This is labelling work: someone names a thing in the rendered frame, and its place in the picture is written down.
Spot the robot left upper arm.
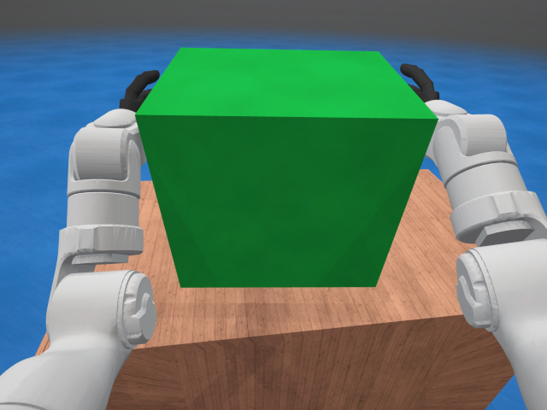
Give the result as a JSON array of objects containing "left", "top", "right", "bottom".
[{"left": 0, "top": 270, "right": 157, "bottom": 410}]

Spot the left robot forearm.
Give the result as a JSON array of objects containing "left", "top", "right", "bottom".
[{"left": 46, "top": 108, "right": 146, "bottom": 341}]

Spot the robot right upper arm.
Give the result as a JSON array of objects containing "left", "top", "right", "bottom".
[{"left": 456, "top": 238, "right": 547, "bottom": 410}]

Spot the right robot forearm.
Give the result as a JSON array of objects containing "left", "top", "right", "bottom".
[{"left": 425, "top": 100, "right": 547, "bottom": 247}]

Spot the pedestal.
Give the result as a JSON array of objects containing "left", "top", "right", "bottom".
[{"left": 35, "top": 169, "right": 515, "bottom": 410}]

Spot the robot right hand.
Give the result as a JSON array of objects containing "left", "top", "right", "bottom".
[{"left": 400, "top": 63, "right": 439, "bottom": 103}]

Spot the carton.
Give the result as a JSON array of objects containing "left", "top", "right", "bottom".
[{"left": 135, "top": 48, "right": 438, "bottom": 288}]

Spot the robot left hand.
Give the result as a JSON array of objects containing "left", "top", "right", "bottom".
[{"left": 119, "top": 70, "right": 160, "bottom": 113}]

